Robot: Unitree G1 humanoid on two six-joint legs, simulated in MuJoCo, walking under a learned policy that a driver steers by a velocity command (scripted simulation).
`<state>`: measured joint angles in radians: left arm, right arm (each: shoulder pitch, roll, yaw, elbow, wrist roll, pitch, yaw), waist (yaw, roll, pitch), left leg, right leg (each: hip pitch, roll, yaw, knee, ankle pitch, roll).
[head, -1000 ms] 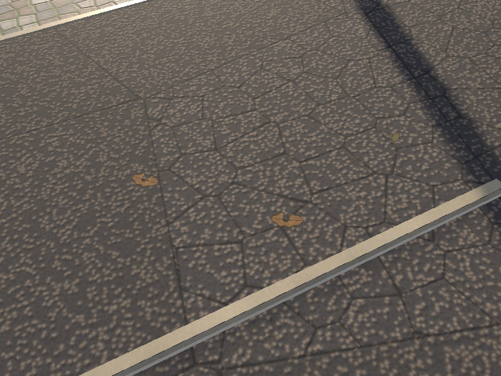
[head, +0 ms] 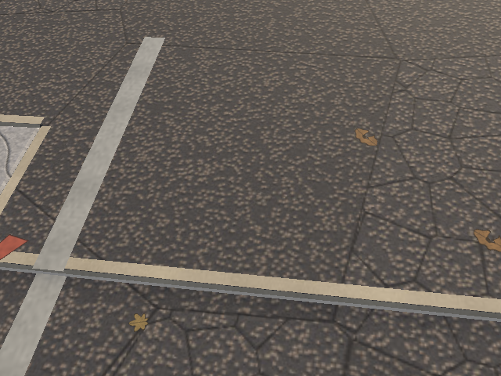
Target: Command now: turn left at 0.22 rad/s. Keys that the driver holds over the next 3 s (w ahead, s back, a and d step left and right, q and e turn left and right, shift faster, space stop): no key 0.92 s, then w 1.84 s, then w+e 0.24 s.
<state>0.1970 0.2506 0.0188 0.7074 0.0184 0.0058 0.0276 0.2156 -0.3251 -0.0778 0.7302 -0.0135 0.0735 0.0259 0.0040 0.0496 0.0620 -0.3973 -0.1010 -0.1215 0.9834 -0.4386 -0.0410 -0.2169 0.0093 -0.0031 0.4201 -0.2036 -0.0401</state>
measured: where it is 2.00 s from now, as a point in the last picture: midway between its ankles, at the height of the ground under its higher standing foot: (310, 369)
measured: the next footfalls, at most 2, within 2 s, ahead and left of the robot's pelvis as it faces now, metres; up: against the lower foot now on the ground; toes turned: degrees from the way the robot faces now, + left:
left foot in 0.14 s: +0.01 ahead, +0.12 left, +0.00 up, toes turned -3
left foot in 1.68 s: +0.45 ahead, +0.04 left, +0.00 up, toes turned +4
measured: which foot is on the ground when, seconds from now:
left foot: up 0.00-0.12, down 0.14-1.00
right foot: down 0.00-1.00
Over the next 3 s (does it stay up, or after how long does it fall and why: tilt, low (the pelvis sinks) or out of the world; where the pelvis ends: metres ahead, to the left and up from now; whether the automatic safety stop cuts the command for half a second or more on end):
stays up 1.00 0.02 0.03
